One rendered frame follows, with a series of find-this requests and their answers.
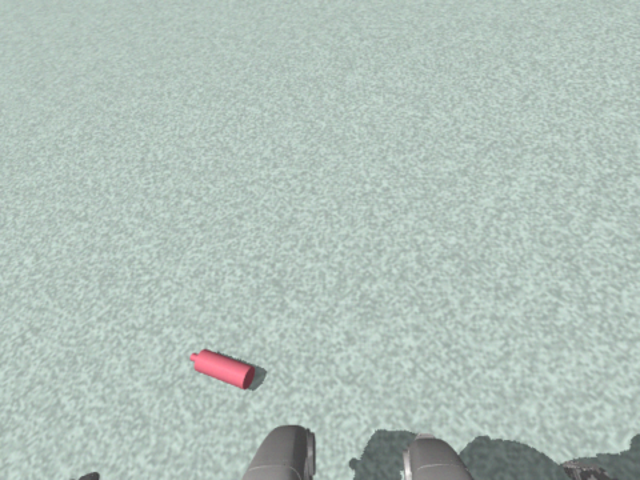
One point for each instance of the right robot hand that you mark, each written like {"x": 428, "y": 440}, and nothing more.
{"x": 581, "y": 471}

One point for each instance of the bottle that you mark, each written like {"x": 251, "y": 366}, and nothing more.
{"x": 223, "y": 368}

